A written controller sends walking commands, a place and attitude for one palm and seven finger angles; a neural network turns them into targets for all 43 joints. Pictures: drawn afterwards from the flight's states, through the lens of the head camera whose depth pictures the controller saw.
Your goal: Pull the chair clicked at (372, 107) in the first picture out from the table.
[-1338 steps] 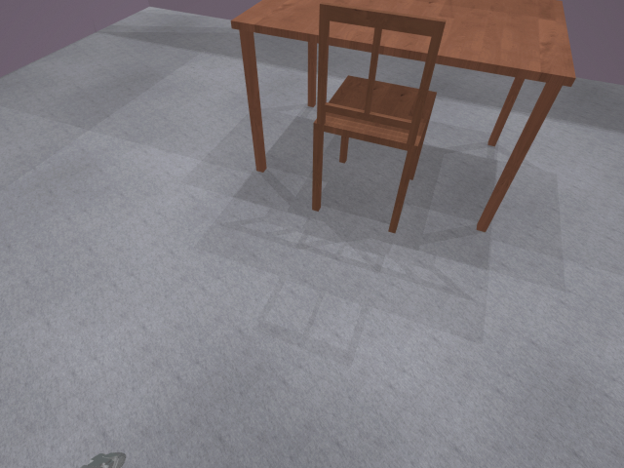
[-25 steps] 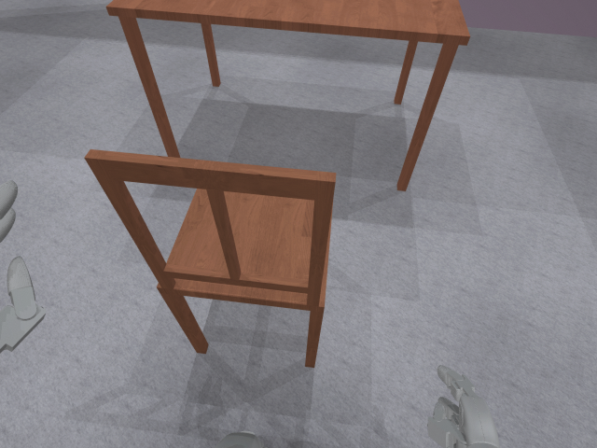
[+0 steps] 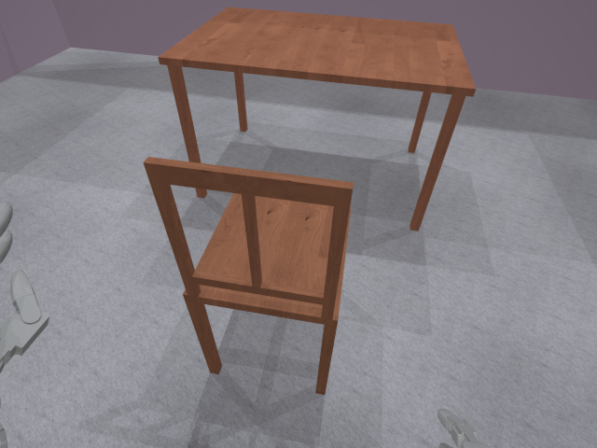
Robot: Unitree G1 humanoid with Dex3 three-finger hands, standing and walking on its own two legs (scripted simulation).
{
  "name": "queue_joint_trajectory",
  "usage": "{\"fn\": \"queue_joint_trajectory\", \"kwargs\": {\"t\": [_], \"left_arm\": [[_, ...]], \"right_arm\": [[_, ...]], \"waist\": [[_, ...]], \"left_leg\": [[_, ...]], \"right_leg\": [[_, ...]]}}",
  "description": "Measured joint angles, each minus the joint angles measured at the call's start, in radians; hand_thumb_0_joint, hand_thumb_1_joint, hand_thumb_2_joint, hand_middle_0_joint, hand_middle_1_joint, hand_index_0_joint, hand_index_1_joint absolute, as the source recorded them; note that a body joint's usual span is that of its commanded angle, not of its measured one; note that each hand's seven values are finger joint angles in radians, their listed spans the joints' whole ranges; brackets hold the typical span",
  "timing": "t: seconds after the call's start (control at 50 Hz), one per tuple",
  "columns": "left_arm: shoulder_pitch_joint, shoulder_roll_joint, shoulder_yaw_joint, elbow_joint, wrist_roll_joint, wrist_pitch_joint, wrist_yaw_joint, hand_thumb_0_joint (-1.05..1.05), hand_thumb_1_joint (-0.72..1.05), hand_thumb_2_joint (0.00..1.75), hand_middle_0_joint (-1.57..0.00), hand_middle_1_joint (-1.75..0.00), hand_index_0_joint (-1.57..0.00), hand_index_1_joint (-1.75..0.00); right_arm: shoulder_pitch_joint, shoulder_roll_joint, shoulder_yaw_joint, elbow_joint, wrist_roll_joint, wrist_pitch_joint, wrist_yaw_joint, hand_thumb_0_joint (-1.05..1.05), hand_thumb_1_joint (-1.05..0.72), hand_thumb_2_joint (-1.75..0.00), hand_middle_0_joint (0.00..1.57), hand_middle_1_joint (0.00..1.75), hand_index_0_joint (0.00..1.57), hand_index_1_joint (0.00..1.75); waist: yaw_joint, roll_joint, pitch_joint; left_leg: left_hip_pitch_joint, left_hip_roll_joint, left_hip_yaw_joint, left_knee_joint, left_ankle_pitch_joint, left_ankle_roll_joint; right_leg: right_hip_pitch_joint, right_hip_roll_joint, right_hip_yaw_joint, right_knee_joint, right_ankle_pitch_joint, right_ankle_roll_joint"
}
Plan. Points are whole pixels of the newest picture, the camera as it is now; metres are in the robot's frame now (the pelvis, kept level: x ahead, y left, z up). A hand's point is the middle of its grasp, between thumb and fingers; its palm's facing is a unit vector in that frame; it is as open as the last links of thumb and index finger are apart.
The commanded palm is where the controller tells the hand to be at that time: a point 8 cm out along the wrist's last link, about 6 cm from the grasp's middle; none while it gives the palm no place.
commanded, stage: stop stepping back and stand still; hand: left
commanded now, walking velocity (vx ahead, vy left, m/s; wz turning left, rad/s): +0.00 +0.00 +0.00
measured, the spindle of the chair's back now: (253, 243) +0.53 +0.13 -0.08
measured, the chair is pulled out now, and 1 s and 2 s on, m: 0.71 0.71 0.71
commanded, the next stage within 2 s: let the arm hang, fingers relaxed in 0.84 s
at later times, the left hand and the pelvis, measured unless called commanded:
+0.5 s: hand (80, 282) +0.24 +0.26 +0.16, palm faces +0.34 -0.79 -0.51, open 7.4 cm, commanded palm +0.18 +0.30 +0.18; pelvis +0.04 +0.00 +0.01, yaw +0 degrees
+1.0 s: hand (74, 313) +0.24 +0.28 +0.11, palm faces +0.31 -0.82 -0.48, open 7.4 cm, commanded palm none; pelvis +0.02 +0.02 +0.01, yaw +1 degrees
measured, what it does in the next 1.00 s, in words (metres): stands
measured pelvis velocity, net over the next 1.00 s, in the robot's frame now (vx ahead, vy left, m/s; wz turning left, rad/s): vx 0.02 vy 0.02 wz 0.02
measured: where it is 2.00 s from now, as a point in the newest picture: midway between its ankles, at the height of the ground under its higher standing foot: outside the picture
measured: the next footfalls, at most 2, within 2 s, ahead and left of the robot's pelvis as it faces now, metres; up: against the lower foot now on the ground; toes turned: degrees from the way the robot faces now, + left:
none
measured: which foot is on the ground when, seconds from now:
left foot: down 0.00-1.00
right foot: down 0.00-1.00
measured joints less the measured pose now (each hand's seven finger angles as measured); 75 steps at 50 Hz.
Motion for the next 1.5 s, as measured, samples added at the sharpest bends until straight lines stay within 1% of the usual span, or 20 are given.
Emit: {"fn": "queue_joint_trajectory", "kwargs": {"t": [0.08, 0.16, 0.3, 0.42, 0.58, 0.78, 0.84, 0.94, 0.96, 0.98, 1.02, 1.04, 1.1, 1.14, 1.2, 1.22, 1.24, 1.3, 1.4, 1.5], "left_arm": [[0.004, -0.010, -0.017, -0.014, 0.002, -0.003, -0.003, 0.02, 0.89, 0.90, -0.21, -0.30, -0.21, -0.30], [0.021, 0.012, -0.002, -0.041, -0.005, -0.018, -0.004, 0.02, 0.89, 0.90, -0.21, -0.30, -0.21, -0.30], [0.070, 0.052, 0.021, -0.063, -0.023, -0.030, -0.006, 0.02, 0.89, 0.90, -0.21, -0.30, -0.21, -0.30], [0.093, 0.065, 0.016, -0.081, -0.031, -0.025, -0.010, 0.02, 0.89, 0.90, -0.21, -0.30, -0.21, -0.30], [0.102, 0.070, 0.018, -0.105, -0.035, -0.025, -0.011, 0.02, 0.89, 0.90, -0.21, -0.30, -0.21, -0.30], [0.065, 0.035, 0.002, -0.069, -0.030, -0.011, -0.005, 0.02, 0.89, 0.90, -0.21, -0.30, -0.21, -0.30], [0.055, 0.026, -0.004, -0.061, -0.028, -0.007, -0.003, 0.02, 0.89, 0.90, -0.21, -0.30, -0.21, -0.30], [0.053, 0.028, -0.003, -0.063, -0.025, -0.008, -0.002, 0.02, 0.89, 0.90, -0.21, -0.30, -0.21, -0.30], [0.028, 0.036, -0.025, -0.014, -0.013, -0.029, -0.010, 0.02, 0.89, 0.90, -0.21, -0.30, -0.21, -0.30], [-0.019, 0.041, -0.064, 0.075, 0.005, -0.023, -0.035, 0.01, 0.90, 0.90, -0.21, -0.30, -0.21, -0.30], [-0.121, 0.019, -0.149, 0.307, 0.025, 0.054, -0.082, 0.01, 0.90, 0.90, -0.20, -0.30, -0.20, -0.30], [-0.165, -0.004, -0.186, 0.437, 0.030, 0.099, -0.097, 0.01, 0.90, 0.90, -0.20, -0.30, -0.20, -0.30], [-0.243, -0.088, -0.279, 0.803, 0.044, 0.203, -0.123, 0.01, 0.91, 0.90, -0.20, -0.30, -0.20, -0.29], [-0.250, -0.141, -0.336, 0.984, 0.046, 0.237, -0.137, 0.01, 0.91, 0.90, -0.19, -0.30, -0.19, -0.29], [-0.229, -0.215, -0.407, 1.175, 0.041, 0.250, -0.155, 0.02, 0.91, 0.90, -0.20, -0.30, -0.19, -0.29], [-0.227, -0.231, -0.383, 1.206, 0.021, 0.236, -0.136, 0.00, 0.95, 0.90, -0.20, -0.30, -0.20, -0.30], [-0.231, -0.227, -0.368, 1.227, 0.017, 0.221, -0.124, -0.03, 1.00, 0.90, -0.21, -0.30, -0.21, -0.30], [-0.228, -0.197, -0.374, 1.285, 0.026, 0.207, -0.133, -0.05, 1.04, 0.90, -0.21, -0.30, -0.21, -0.30], [-0.199, -0.176, -0.387, 1.378, 0.026, 0.207, -0.142, -0.03, 0.99, 0.90, -0.21, -0.30, -0.21, -0.30], [-0.182, -0.180, -0.390, 1.439, 0.023, 0.206, -0.141, -0.01, 0.95, 0.90, -0.20, -0.30, -0.20, -0.30]], "right_arm": [[-0.008, -0.003, 0.005, -0.005, -0.008, -0.001, 0.002, 0.02, -0.90, -0.90, 0.20, 0.30, 0.21, 0.30], [-0.025, -0.023, -0.004, -0.015, -0.010, -0.001, 0.003, 0.02, -0.90, -0.90, 0.20, 0.30, 0.21, 0.30], [-0.056, -0.064, -0.039, -0.034, 0.003, 0.008, 0.001, 0.02, -0.90, -0.90, 0.20, 0.30, 0.21, 0.30], [-0.089, -0.064, -0.052, -0.047, 0.009, 0.021, -0.002, 0.02, -0.90, -0.90, 0.20, 0.30, 0.21, 0.30], [-0.105, -0.030, -0.036, -0.064, 0.009, 0.036, -0.001, 0.01, -0.90, -0.90, 0.20, 0.30, 0.21, 0.30], [-0.074, -0.012, -0.010, -0.063, 0.002, 0.041, -0.004, 0.01, -0.90, -0.90, 0.20, 0.30, 0.21, 0.30], [-0.066, -0.013, -0.008, -0.061, 0.000, 0.041, -0.004, 0.01, -0.90, -0.90, 0.20, 0.30, 0.21, 0.30], [-0.057, -0.019, -0.011, -0.058, -0.001, 0.038, -0.004, 0.01, -0.90, -0.90, 0.20, 0.30, 0.21, 0.30], [-0.058, -0.025, -0.022, -0.036, 0.005, 0.010, 0.015, 0.01, -0.90, -0.90, 0.20, 0.30, 0.21, 0.30], [-0.062, -0.036, -0.032, -0.006, 0.001, -0.005, 0.037, 0.01, -0.90, -0.90, 0.20, 0.30, 0.21, 0.30], [-0.077, -0.060, -0.039, 0.047, -0.013, 0.024, 0.063, 0.01, -0.90, -0.90, 0.20, 0.30, 0.21, 0.30], [-0.084, -0.068, -0.038, 0.067, -0.021, 0.046, 0.070, 0.01, -0.90, -0.90, 0.20, 0.30, 0.21, 0.30], [-0.093, -0.071, -0.030, 0.116, -0.035, 0.103, 0.076, 0.01, -0.90, -0.90, 0.20, 0.30, 0.21, 0.30], [-0.080, -0.057, -0.021, 0.143, -0.035, 0.124, 0.075, 0.01, -0.90, -0.90, 0.20, 0.30, 0.21, 0.30], [-0.040, -0.033, -0.007, 0.193, -0.033, 0.136, 0.071, 0.01, -0.90, -0.90, 0.20, 0.30, 0.21, 0.30], [-0.021, -0.023, -0.005, 0.212, -0.032, 0.136, 0.067, 0.01, -0.91, -0.90, 0.20, 0.30, 0.20, 0.30], [0.000, -0.013, -0.002, 0.234, -0.031, 0.138, 0.064, 0.01, -0.91, -0.90, 0.20, 0.30, 0.20, 0.30], [0.054, 0.005, -0.002, 0.292, -0.033, 0.149, 0.056, 0.01, -0.91, -0.90, 0.20, 0.30, 0.20, 0.30], [0.115, 0.014, -0.009, 0.349, -0.029, 0.157, 0.050, 0.01, -0.91, -0.90, 0.20, 0.30, 0.20, 0.30], [0.142, 0.026, -0.008, 0.378, -0.027, 0.151, 0.047, 0.01, -0.91, -0.90, 0.20, 0.30, 0.20, 0.30]], "waist": [[0.001, 0.010, 0.003], [-0.008, 0.006, 0.024], [-0.026, 0.002, 0.062], [-0.033, -0.008, 0.088], [-0.021, -0.015, 0.085], [0.004, -0.008, 0.064], [0.005, -0.010, 0.064], [-0.003, -0.015, 0.068], [-0.004, -0.011, 0.063], [-0.002, -0.006, 0.053], [0.000, 0.002, 0.032], [-0.002, 0.006, 0.025], [-0.016, 0.016, 0.034], [-0.027, 0.005, 0.050], [-0.030, -0.024, 0.079], [-0.026, -0.032, 0.087], [-0.017, -0.039, 0.094], [0.000, -0.035, 0.106], [-0.005, -0.003, 0.107], [-0.010, 0.016, 0.106]], "left_leg": [[-0.005, 0.017, -0.006, -0.016, -0.001, -0.002], [0.007, 0.024, -0.007, -0.065, 0.023, -0.015], [0.044, 0.019, -0.003, -0.125, 0.034, -0.017], [0.066, 0.011, -0.002, -0.132, 0.027, -0.014], [0.077, 0.002, -0.002, -0.132, 0.023, -0.006], [0.082, -0.011, -0.001, -0.151, 0.041, 0.008], [0.082, -0.013, 0.001, -0.156, 0.047, 0.010], [0.081, -0.016, 0.003, -0.160, 0.053, 0.014], [0.066, -0.019, 0.000, -0.148, 0.052, 0.015], [0.045, -0.027, -0.003, -0.132, 0.050, 0.017], [0.011, -0.049, -0.003, -0.101, 0.042, 0.023], [-0.001, -0.058, 0.000, -0.085, 0.036, 0.027], [-0.008, -0.058, 0.011, -0.045, 0.013, 0.027], [0.000, -0.049, 0.016, -0.039, 0.006, 0.020], [0.013, -0.033, 0.018, -0.046, 0.008, 0.011], [0.012, -0.027, 0.012, -0.048, 0.010, 0.007], [0.012, -0.022, 0.006, -0.052, 0.014, 0.003], [0.016, -0.007, -0.008, -0.064, 0.023, -0.007], [0.023, -0.001, -0.015, -0.078, 0.029, -0.012], [0.028, -0.001, -0.016, -0.089, 0.035, -0.014]], "right_leg": [[0.005, 0.019, -0.005, -0.038, 0.010, -0.012], [0.020, 0.026, -0.006, -0.091, 0.032, -0.017], [0.045, 0.022, -0.001, -0.126, 0.031, -0.012], [0.059, 0.014, 0.000, -0.115, 0.013, -0.006], [0.071, 0.005, 0.001, -0.114, 0.008, 0.004], [0.084, -0.007, 0.004, -0.149, 0.035, 0.017], [0.087, -0.009, 0.005, -0.160, 0.044, 0.019], [0.090, -0.012, 0.007, -0.171, 0.054, 0.022], [0.072, -0.016, 0.002, -0.152, 0.051, 0.020], [0.045, -0.025, -0.002, -0.119, 0.041, 0.017], [-0.008, -0.045, 0.004, -0.042, -0.001, 0.004], [-0.028, -0.053, 0.012, -0.008, -0.022, 0.003], [-0.044, -0.052, 0.026, 0.039, -0.037, 0.028], [-0.038, -0.043, 0.030, 0.043, -0.041, 0.022], [-0.023, -0.026, 0.030, 0.027, -0.032, 0.011], [-0.019, -0.021, 0.023, 0.017, -0.027, 0.007], [-0.013, -0.016, 0.016, 0.005, -0.021, 0.002], [0.005, -0.004, 0.000, -0.031, -0.003, -0.009], [0.017, 0.002, -0.007, -0.051, 0.005, -0.015], [0.020, 0.002, -0.009, -0.055, 0.005, -0.018]]}}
